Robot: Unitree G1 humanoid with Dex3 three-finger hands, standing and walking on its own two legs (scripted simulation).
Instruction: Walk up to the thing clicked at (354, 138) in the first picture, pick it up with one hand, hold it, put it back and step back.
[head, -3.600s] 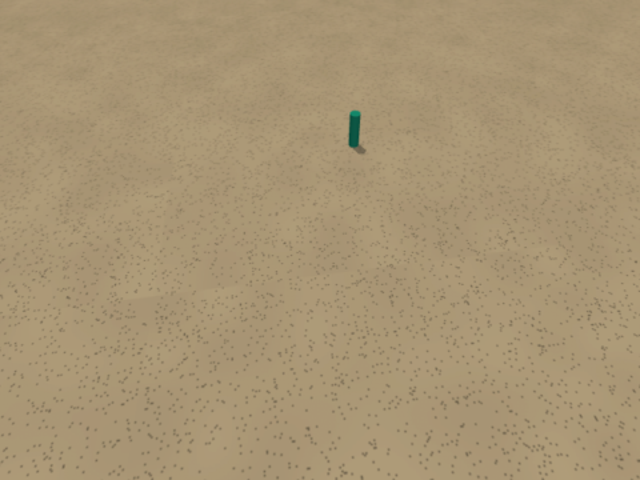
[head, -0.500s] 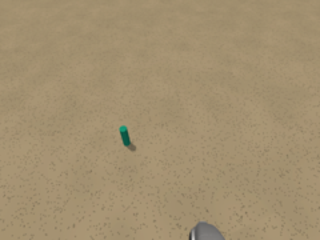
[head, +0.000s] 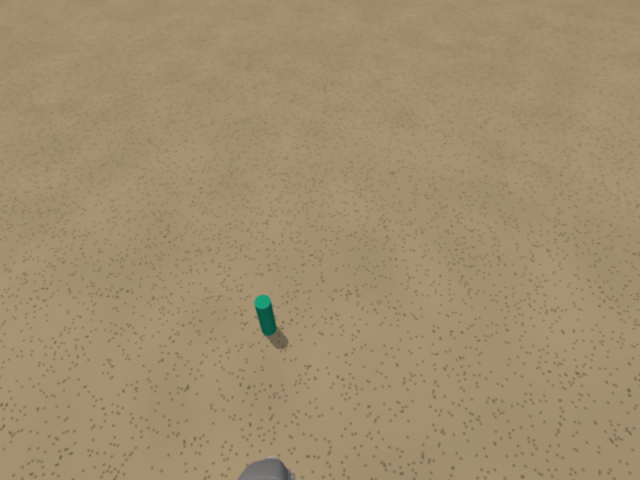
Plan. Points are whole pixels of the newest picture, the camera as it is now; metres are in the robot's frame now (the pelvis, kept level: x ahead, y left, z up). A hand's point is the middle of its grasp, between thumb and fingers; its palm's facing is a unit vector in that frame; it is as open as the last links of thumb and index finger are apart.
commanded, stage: walk up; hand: left
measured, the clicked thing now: (266, 316) +0.68 +0.23 -0.67
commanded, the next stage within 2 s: none
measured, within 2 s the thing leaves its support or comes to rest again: neither
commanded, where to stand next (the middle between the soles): +0.36 +0.03 m, yaw -2 degrees
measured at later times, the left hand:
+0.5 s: hand (161, 384) +0.27 +0.28 -0.13, palm faces -0.09 -0.91 -0.41, open 7.4 cm
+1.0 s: hand (172, 344) +0.35 +0.30 -0.17, palm faces -0.09 -0.94 -0.34, open 7.4 cm
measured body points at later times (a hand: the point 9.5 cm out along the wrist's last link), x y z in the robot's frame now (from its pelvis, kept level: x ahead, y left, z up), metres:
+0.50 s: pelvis +0.17 +0.01 -0.01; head +0.20 -0.01 +0.44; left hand +0.27 +0.33 -0.11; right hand +0.19 -0.32 -0.13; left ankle +0.12 +0.14 -0.73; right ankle +0.26 -0.11 -0.73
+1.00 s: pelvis +0.27 +0.04 -0.01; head +0.30 +0.06 +0.44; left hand +0.35 +0.35 -0.14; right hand +0.35 -0.27 -0.12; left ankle +0.36 +0.16 -0.73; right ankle +0.26 -0.09 -0.72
